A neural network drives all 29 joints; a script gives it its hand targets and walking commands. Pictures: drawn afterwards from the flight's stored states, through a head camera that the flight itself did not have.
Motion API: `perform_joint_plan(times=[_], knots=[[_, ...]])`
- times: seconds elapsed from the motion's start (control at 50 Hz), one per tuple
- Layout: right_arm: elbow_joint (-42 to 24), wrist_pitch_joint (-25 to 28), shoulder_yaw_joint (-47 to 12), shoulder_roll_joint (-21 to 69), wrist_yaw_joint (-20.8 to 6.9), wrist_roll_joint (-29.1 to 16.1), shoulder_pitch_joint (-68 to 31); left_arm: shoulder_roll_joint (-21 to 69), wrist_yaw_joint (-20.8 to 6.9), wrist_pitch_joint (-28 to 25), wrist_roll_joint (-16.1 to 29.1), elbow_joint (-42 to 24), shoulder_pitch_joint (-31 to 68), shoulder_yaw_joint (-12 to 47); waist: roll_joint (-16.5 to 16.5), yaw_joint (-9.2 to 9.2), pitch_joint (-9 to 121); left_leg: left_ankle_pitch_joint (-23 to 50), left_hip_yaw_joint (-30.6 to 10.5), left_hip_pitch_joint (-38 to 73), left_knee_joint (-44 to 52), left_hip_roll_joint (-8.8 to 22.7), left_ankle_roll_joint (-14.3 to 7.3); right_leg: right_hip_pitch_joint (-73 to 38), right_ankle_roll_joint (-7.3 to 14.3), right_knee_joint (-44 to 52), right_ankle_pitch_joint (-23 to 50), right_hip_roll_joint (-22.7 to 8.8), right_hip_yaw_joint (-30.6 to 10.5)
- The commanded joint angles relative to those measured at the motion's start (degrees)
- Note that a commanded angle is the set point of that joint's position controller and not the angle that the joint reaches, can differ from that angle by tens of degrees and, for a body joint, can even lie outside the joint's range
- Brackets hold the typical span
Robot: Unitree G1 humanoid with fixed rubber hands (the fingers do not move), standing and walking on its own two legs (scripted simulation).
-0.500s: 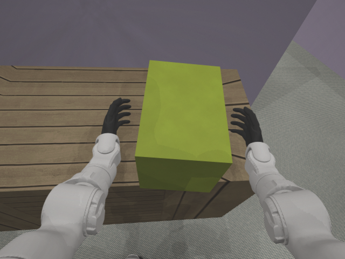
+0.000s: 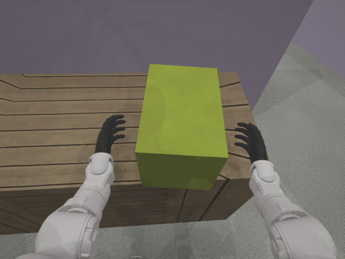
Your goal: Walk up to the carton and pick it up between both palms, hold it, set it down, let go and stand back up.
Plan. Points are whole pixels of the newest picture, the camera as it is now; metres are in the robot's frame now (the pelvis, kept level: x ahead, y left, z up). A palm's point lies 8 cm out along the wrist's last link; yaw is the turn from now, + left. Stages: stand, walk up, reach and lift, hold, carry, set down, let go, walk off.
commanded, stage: set down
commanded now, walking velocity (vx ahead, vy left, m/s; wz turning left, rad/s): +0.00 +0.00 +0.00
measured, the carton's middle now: (179, 127) +0.48 +0.02 -0.04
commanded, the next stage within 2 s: none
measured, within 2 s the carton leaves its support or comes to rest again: neither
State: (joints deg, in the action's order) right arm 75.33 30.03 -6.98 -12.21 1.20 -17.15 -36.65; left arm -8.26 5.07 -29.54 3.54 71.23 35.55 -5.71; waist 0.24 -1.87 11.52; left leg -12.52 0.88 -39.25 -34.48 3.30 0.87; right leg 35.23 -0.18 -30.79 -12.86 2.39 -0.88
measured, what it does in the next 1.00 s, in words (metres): stands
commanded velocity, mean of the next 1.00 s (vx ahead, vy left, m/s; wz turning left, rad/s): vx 0.00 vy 0.00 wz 0.00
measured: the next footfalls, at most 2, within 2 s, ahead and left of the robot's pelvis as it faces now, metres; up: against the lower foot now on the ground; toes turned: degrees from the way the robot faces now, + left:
none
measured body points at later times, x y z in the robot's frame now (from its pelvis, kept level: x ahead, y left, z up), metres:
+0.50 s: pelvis +0.00 -0.02 +0.01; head +0.01 -0.02 +0.46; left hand +0.27 +0.21 +0.00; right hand +0.29 -0.21 +0.00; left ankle +0.03 +0.12 -0.72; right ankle +0.01 -0.12 -0.72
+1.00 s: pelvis +0.01 -0.02 +0.02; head +0.01 -0.01 +0.47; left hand +0.22 +0.22 -0.01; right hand +0.23 -0.21 +0.00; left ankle +0.03 +0.12 -0.72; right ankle +0.01 -0.12 -0.72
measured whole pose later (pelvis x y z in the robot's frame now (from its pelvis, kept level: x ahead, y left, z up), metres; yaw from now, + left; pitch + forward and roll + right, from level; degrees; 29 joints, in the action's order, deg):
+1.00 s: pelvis +0.01 -0.02 +0.02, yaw +2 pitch -3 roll +1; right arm 30.9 25.9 -5.9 -9.4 2.9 -13.2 10.1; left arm -8.9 0.1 -20.8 5.3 32.7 -7.3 -4.7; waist 1.8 -0.6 -2.0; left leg -11.0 0.9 -10.1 -24.0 1.1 1.7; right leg 9.3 0.9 -27.9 -15.8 0.3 -0.7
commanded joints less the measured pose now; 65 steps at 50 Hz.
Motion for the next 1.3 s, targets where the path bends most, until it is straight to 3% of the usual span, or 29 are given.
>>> perform_joint_plan(times=[0.0,0.16,0.26,0.38,0.46,0.56,0.72,1.0,1.28], knots=[[-8.3,2.9,0.8,-6.8,0.7,-3.3,-6.8,-2.8,-1.9,-0.8,3.1,-13.3,3.1,3.7,-2.7,0.63,23.6,23.4,-0.3,31.4,1.4,-3.0,3.8,-6.2,0.3,4.2,11.7,0.0,2.6],[-20.8,4.2,0.9,-4.8,1.2,-1.4,6.1,-1.3,-4.1,1.2,1.7,-24.2,-12.0,2.8,0.5,0.43,14.5,23.2,-0.6,34.2,4.6,-3.9,2.5,-12.8,-0.3,6.9,13.8,0.1,1.7],[-30.4,2.7,1.5,-2.9,1.1,0.9,12.4,-2.5,-4.5,1.6,3.7,-31.5,-18.0,3.1,3.0,0.81,9.1,15.5,0.0,33.4,7.1,-4.4,1.1,-14.7,0.0,8.6,6.9,-0.5,0.8],[-37.7,-1.2,1.5,0.5,0.9,3.9,17.7,-4.2,-4.1,1.2,7.3,-35.1,-20.9,4.7,5.8,1.31,4.0,3.9,1.2,30.9,9.9,-4.4,-0.4,-15.0,0.4,10.2,-4.0,-2.1,-0.9],[-39.0,-2.4,1.6,0.9,1.0,5.2,22.7,-4.3,-4.3,1.8,6.9,-36.0,-25.5,4.7,6.1,1.45,1.6,3.2,1.3,31.8,10.8,-4.4,-0.5,-16.0,0.5,11.0,-3.9,-2.6,-1.6],[-40.9,-1.5,2.2,0.9,1.7,6.0,29.2,-4.2,-5.1,3.1,5.1,-37.6,-32.9,3.8,5.9,1.4,-1.1,6.8,1.2,34.6,11.5,-4.6,-0.1,-18.6,0.3,11.7,1.5,-2.6,-1.8],[-47.8,-0.5,2.0,1.4,2.1,6.9,37.3,-6.4,-5.9,4.2,4.5,-44.2,-39.8,3.2,6.4,1.04,-4.3,10.1,1.6,38.7,12.0,-5.0,-0.4,-20.6,-0.1,12.6,5.6,-2.5,-2.2],[-52.4,-4.6,3.7,1.1,1.1,8.3,43.2,-6.0,-5.2,10.0,3.9,-49.4,-43.3,5.8,4.6,0.9,-9.0,7.0,2.3,43.4,13.8,-4.0,-0.2,-19.8,1.1,15.0,-1.0,-2.6,-1.9],[-53.8,-9.4,4.1,0.7,1.5,10.7,46.5,-7.3,-5.7,16.1,2.2,-51.1,-45.2,4.8,4.3,0.31,-11.2,10.5,2.5,45.3,14.9,-4.6,0.4,-22.8,0.3,15.7,5.9,-2.7,-1.6]])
